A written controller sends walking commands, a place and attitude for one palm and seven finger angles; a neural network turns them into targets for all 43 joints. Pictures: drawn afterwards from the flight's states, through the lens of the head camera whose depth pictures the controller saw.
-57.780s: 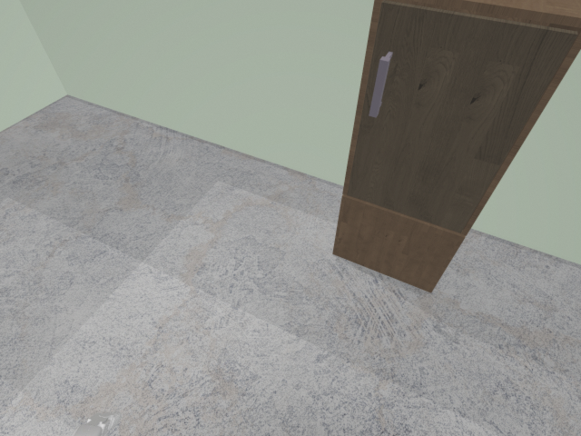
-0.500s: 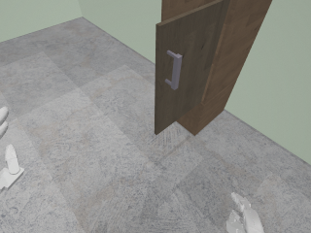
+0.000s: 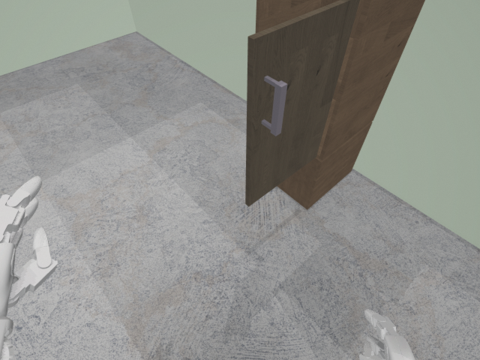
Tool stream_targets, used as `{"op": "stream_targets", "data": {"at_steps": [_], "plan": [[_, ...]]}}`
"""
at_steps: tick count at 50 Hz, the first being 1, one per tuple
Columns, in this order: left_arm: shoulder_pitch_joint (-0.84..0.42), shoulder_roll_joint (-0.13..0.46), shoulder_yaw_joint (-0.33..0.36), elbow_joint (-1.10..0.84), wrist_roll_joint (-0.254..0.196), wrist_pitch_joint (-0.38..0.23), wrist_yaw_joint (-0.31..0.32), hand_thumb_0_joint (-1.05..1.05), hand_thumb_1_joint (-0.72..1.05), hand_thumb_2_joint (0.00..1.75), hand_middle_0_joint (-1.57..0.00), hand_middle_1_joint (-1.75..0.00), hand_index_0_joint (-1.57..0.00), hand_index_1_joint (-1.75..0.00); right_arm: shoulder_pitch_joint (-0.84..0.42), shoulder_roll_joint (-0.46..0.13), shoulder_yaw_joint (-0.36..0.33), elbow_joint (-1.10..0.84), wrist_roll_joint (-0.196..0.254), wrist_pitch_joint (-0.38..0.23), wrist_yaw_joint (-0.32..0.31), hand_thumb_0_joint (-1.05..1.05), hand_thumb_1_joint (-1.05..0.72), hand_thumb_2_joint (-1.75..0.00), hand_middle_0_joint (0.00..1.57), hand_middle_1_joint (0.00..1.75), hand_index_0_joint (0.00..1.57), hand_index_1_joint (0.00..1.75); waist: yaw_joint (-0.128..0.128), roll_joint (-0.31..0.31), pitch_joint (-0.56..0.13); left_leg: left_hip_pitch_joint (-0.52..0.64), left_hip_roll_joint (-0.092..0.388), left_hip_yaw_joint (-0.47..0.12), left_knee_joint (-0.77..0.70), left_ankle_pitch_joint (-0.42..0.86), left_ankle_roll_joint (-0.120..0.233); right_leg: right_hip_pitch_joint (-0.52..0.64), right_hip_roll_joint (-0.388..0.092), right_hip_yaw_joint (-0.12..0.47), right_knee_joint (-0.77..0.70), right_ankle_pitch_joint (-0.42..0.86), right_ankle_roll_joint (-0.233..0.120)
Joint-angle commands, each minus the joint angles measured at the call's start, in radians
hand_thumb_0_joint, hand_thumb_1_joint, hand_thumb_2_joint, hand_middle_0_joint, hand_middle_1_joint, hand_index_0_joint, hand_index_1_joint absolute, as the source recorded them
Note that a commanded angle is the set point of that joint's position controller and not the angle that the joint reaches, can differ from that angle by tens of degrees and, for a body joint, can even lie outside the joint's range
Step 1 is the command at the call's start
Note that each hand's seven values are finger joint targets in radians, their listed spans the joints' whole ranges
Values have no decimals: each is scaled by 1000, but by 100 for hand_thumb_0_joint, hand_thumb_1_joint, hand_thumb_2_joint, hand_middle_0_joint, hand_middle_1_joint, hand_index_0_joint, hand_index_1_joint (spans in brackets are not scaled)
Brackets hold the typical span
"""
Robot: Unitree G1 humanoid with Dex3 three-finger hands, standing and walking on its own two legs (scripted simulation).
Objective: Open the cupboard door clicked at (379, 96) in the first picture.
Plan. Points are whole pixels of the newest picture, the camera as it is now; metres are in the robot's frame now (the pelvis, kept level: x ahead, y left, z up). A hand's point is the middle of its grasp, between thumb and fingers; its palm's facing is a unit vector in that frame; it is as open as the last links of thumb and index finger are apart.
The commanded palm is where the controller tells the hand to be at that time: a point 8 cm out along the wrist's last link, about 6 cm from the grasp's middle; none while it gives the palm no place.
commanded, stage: let the arm hang, fingers relaxed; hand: left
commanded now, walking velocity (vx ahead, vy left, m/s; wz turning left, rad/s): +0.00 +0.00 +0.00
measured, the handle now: (272, 106) +0.68 -0.03 +0.04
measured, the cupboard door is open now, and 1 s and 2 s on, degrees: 89 89 89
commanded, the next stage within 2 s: look to check the result in 1.06 s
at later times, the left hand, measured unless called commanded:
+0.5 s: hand out of the picture -0.02 +0.18 -0.17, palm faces +0.03 -0.98 -0.22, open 7.2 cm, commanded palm none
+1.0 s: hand out of the picture +0.01 +0.15 -0.18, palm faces +0.04 -0.99 -0.17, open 7.3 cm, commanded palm none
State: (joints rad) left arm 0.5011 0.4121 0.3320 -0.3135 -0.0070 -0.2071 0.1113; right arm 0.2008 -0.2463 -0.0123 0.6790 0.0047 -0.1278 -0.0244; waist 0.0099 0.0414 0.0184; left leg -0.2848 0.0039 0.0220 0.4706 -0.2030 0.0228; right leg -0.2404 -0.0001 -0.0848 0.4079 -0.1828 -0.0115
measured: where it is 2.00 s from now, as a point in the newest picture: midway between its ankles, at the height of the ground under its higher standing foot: outside the picture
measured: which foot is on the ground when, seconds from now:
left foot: down 0.00-1.00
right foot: down 0.00-1.00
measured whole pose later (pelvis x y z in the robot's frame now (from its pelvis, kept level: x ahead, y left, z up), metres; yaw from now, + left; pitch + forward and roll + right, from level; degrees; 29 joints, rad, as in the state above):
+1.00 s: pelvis +0.01 -0.01 +0.00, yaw +0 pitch -1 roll +0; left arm 0.28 0.12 0.01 1.14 0.01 -0.01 0.03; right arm 0.29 -0.12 0.01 1.15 -0.02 0.00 -0.03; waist 0.00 0.00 0.04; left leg -0.20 -0.01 0.03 0.42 -0.21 0.02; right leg -0.19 -0.02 -0.08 0.43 -0.23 -0.02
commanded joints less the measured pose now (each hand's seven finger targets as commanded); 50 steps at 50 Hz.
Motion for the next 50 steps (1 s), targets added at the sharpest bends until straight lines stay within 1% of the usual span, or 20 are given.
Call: {"op": "stream_targets", "data": {"at_steps": [1,2,3,5,6,7,9,10,12,15,18,20,21,22,25,32,36,41,45,50], "plan": [[-100,-31,-218,506,40,187,-108,0,90,90,-20,-30,-20,-30,-45,-205,-59,39,-14,33,35,0,-90,-90,20,30,20,30,-27,37,-77,-75,146,-138,-29,159,29,-42,-65,76,124,-95,-18],[-124,-20,-221,549,42,188,-109,0,90,90,-20,-30,-20,-30,-49,-203,-45,36,-18,47,33,0,-90,-90,20,30,20,30,-21,-23,-75,-115,145,-165,-50,122,47,-8,-60,80,138,-104,-19],[-143,-11,-229,605,45,186,-110,0,90,90,-20,-30,-20,-30,-63,-204,-38,43,-23,54,32,0,-90,-90,20,30,20,30,-13,-106,-78,-117,136,-171,-49,97,49,15,-63,92,124,-97,-23],[-199,9,-239,724,50,186,-110,0,90,90,-20,-30,-20,-30,-59,-201,-33,71,-28,71,32,0,-90,-90,20,30,20,30,-13,-258,-92,-66,94,-153,-10,58,36,-4,-108,137,55,-92,-38],[-222,13,-248,784,48,190,-107,0,90,90,-20,-30,-20,-30,-41,-183,-28,80,-27,83,34,0,-90,-90,20,30,20,30,-20,-288,-94,-27,70,-125,17,65,26,-29,-139,159,28,-89,-55],[-244,-1,-261,844,44,195,-104,0,90,90,-20,-30,-20,-30,-27,-156,-21,104,-30,95,33,0,-90,-90,20,30,20,30,-28,-291,-100,14,47,-99,42,63,17,-51,-162,179,5,-86,-67],[-273,-26,-285,946,36,207,-98,0,90,90,-20,-30,-20,-30,-9,-114,-5,147,-33,113,31,0,-90,-90,20,30,20,30,-37,-184,-85,64,36,-76,33,73,4,-82,-167,177,-6,-95,-66],[-276,-36,-294,990,33,209,-96,0,90,90,-20,-30,-20,-30,-9,-105,1,165,-33,117,30,0,-90,-90,20,30,20,30,-34,-95,-78,60,47,-91,-3,80,4,-69,-147,166,4,-107,-53],[-243,-49,-300,1077,28,206,-92,0,90,90,-20,-30,-20,-30,-22,-98,6,194,-33,119,25,0,-90,-90,20,30,20,30,-13,31,-84,17,74,-116,-57,74,10,14,-116,144,19,-80,-29],[-199,-84,-291,1187,24,202,-87,0,90,90,-20,-30,-20,-30,-3,-69,6,244,-32,122,14,0,-90,-90,20,30,20,30,-3,153,-89,-9,77,-118,-89,29,5,90,-108,126,5,-44,-29],[-194,-92,-296,1261,20,201,-87,0,90,90,-20,-30,-20,-30,36,-54,6,289,-29,130,7,0,-90,-90,20,30,20,30,-4,137,-45,-18,78,-118,-103,-15,2,88,-112,122,-33,-56,-35],[-198,-100,-300,1301,18,201,-88,0,90,90,-20,-30,-20,-30,66,-44,3,317,-28,136,5,0,-90,-90,20,30,20,30,-11,79,1,-17,74,-114,-117,-73,-2,53,-114,124,-63,-109,-37],[-200,-100,-300,1316,18,200,-88,0,90,90,-20,-30,-20,-30,90,-41,2,326,-26,137,4,0,-90,-90,20,30,20,30,-12,23,15,-18,76,-117,-118,-67,0,51,-115,118,-75,-121,-37],[-199,-109,-301,1333,18,200,-88,0,90,90,-20,-30,-20,-30,103,-35,2,340,-26,137,3,0,-90,-90,20,30,20,30,-14,-9,24,-9,74,-111,-120,-67,1,40,-119,121,-82,-135,-36],[-191,-125,-306,1370,17,198,-86,0,90,90,-20,-30,-20,-30,137,-22,3,376,-26,136,0,0,-90,-90,20,30,20,30,-20,-68,43,27,75,-99,-120,-52,3,6,-121,123,-98,-155,-36],[-165,-149,-305,1418,17,198,-81,0,90,90,-20,-30,-20,-30,161,10,8,422,-27,132,-3,0,-90,-90,20,30,20,30,-16,-93,63,37,72,-85,-129,-23,7,2,-119,117,-92,-140,-30],[-151,-160,-304,1428,17,195,-77,0,90,90,-20,-30,-20,-30,164,22,9,436,-24,129,-5,0,-90,-90,20,30,20,30,-12,-73,52,48,75,-82,-130,7,9,13,-116,114,-83,-106,-29],[-144,-169,-302,1433,17,195,-76,0,90,90,-20,-30,-20,-30,162,37,11,447,-24,126,-7,0,-90,-90,20,30,20,30,-6,-48,70,34,75,-83,-136,18,7,26,-114,104,-77,-82,-26],[-147,-181,-302,1439,16,194,-75,0,90,90,-20,-30,-20,-30,159,45,10,454,-26,125,-9,0,-90,-90,20,30,20,30,-12,-27,73,45,73,-83,-139,19,5,18,-116,111,-78,-70,-28],[-138,-187,-301,1444,16,189,-76,0,90,90,-20,-30,-20,-30,158,44,9,453,-25,121,-12,0,-90,-90,20,30,20,30,-12,-16,50,63,78,-82,-135,67,5,44,-117,108,-77,-15,-26]]}}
